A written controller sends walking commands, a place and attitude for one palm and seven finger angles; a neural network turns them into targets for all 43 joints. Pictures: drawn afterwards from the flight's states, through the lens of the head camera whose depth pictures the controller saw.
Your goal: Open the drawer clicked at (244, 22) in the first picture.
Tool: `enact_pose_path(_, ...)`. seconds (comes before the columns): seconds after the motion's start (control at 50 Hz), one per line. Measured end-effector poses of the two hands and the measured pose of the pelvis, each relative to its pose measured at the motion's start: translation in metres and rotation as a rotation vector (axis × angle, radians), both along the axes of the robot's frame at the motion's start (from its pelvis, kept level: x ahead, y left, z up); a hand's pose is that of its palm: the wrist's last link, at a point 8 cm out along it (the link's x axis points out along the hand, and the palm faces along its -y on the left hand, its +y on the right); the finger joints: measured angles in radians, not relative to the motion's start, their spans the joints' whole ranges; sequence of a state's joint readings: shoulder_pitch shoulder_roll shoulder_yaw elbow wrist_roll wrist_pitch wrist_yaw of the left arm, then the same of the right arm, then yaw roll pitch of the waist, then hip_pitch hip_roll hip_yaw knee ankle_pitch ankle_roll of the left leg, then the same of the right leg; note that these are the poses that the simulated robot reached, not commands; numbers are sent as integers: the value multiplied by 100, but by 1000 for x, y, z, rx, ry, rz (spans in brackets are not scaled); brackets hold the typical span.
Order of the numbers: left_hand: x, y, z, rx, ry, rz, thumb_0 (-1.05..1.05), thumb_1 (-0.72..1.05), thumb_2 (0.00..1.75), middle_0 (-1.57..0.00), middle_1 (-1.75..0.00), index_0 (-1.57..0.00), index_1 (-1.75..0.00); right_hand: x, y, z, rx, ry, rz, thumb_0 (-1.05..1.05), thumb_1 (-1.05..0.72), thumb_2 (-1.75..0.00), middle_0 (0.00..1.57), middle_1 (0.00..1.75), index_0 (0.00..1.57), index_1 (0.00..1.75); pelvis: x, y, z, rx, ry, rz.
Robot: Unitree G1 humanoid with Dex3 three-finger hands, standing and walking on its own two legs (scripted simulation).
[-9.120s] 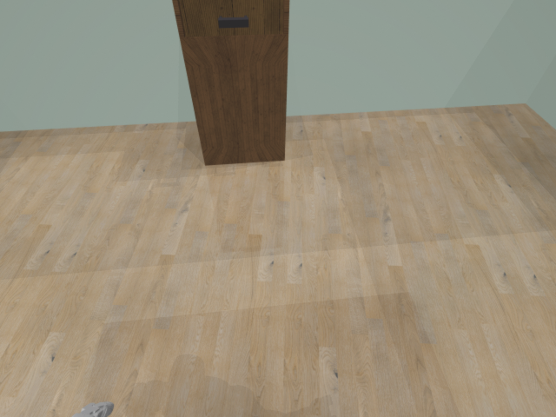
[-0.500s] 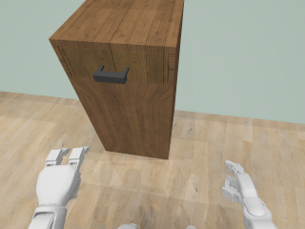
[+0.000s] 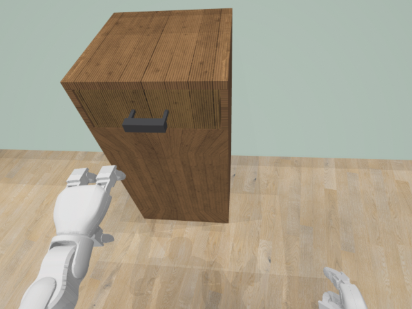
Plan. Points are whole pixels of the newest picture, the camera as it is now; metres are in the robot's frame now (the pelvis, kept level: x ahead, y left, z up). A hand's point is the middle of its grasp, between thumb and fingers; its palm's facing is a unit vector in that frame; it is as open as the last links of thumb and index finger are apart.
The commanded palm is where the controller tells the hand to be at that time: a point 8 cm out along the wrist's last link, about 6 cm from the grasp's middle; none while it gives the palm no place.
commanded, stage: raise the hand with hooked fingers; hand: left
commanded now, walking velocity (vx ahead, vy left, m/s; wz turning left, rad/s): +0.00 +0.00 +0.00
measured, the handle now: (147, 119) +0.57 +0.25 +0.00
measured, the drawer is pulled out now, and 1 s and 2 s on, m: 0.00 0.00 0.00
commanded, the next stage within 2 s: move the hooked fingers above the handle in 0.82 s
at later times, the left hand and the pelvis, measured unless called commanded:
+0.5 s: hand (79, 165) +0.32 +0.27 +0.13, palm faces +0.06 -0.05 -1.00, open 13.8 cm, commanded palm +0.28 +0.27 +0.18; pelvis +0.01 +0.02 +0.02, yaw +1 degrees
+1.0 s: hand (89, 172) +0.31 +0.25 +0.12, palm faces +0.06 -0.06 -1.00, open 13.8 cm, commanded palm +0.29 +0.26 +0.17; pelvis +0.00 +0.01 +0.02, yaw +1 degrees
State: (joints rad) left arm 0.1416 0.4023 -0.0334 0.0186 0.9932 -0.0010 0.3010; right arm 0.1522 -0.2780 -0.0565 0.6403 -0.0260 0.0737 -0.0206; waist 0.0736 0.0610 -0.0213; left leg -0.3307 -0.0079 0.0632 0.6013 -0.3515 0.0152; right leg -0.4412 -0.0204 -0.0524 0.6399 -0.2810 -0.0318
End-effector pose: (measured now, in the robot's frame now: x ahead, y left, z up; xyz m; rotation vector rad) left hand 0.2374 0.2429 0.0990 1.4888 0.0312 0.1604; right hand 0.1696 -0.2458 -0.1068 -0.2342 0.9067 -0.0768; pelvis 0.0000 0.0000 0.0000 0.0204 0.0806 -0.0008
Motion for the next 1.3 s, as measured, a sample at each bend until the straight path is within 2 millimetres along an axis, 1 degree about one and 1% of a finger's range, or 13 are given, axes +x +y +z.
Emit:
enact_pose_path(0.08, 13, 2, 16, 0, -18, -7, 0, -25, 40, -31, -105, -31, -104, 19, 15, 11, 25, -61, 13, 2, -91, -90, 19, 30, 20, 30, 3, 6, 3, -3, -21, -2)
enact_pose_path(0.16, 23, 4, 33, 1, -19, -14, 0, -34, 36, -31, -110, -31, -110, 37, 37, 23, 61, -110, 46, 1, -91, -90, 19, 30, 20, 30, 5, 10, 7, -6, -41, -2)
enact_pose_path(0.22, 30, 8, 43, 6, -11, -12, 0, -40, 34, -31, -114, -32, -114, 47, 52, 30, 82, -127, 77, 1, -91, -90, 19, 30, 20, 30, 6, 13, 10, -9, -55, 1)
enact_pose_path(0.32, 40, 16, 57, 17, 10, -16, 0, -46, 32, -32, -118, -32, -118, 54, 70, 33, 103, -124, 120, 1, -91, -90, 20, 30, 20, 30, 7, 16, 13, -15, -69, 10)
enact_pose_path(0.4, 46, 21, 69, 28, 13, -33, 0, -48, 31, -32, -119, -32, -119, 50, 75, 30, 106, -94, 133, 1, -91, -90, 20, 30, 20, 30, 8, 18, 14, -18, -74, 18)
enact_pose_path(0.5, 56, 28, 80, 31, 22, -41, 0, -49, 30, -32, -120, -32, -120, 38, 71, 23, 101, -40, 123, 1, -91, -90, 20, 30, 20, 30, 8, 20, 16, -19, -71, 22)
enact_pose_path(0.58, 58, 28, 77, 16, 52, -54, 0, -49, 30, -32, -120, -32, -120, 26, 61, 18, 92, -2, 100, 1, -91, -90, 20, 30, 20, 30, 9, 21, 17, -20, -62, 17)
enact_pose_path(0.74, 50, 17, 70, 14, 34, -117, 0, -49, 30, -32, -120, -32, -120, 8, 41, 11, 61, 49, 68, 1, -91, -90, 20, 30, 20, 30, 7, 19, 17, -17, -51, 12)
enact_pose_path(0.86, 49, 18, 72, 21, 0, -84, 0, -49, 30, -32, -120, -32, -120, 8, 37, 11, 66, 43, 58, 1, -91, -90, 20, 30, 20, 30, 4, 15, 17, -14, -52, 12)
enact_pose_path(1.02, 49, 9, 70, 23, 30, -74, 0, -49, 30, -32, -120, -32, -120, 19, 39, 17, 84, -13, 67, 1, -91, -90, 20, 30, 20, 30, 0, 8, 17, -11, -61, 14)
enact_pose_path(1.16, 63, 8, 63, 40, 68, -79, 0, -49, 30, -32, -120, -32, -120, 18, 35, 20, 71, -32, 65, 1, -91, -90, 20, 30, 20, 30, -5, 2, 16, -9, -54, 22)
enact_pose_path(1.22, 74, 7, 62, 44, 72, -89, 0, -49, 30, -32, -120, -32, -120, 12, 30, 18, 61, -23, 51, 1, -91, -90, 20, 30, 20, 30, -6, 0, 15, -9, -45, 23)
enact_pose_path(1.3, 89, 2, 61, 52, 74, -108, 0, -49, 30, -32, -120, -32, -120, -1, 21, 13, 49, 8, 21, 1, -91, -90, 20, 30, 20, 30, -6, 0, 14, -8, -30, 21)
